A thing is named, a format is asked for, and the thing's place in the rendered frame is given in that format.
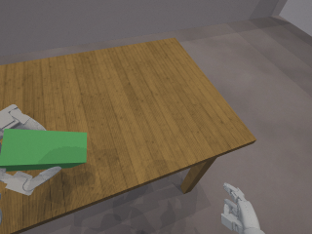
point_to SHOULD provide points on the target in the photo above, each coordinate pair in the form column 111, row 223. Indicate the robot right hand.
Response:
column 243, row 215

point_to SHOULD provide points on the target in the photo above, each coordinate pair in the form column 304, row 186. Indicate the sponge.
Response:
column 29, row 150

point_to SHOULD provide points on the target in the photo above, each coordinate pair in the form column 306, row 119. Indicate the table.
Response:
column 149, row 112

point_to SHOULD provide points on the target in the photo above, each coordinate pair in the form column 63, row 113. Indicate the robot left hand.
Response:
column 12, row 118

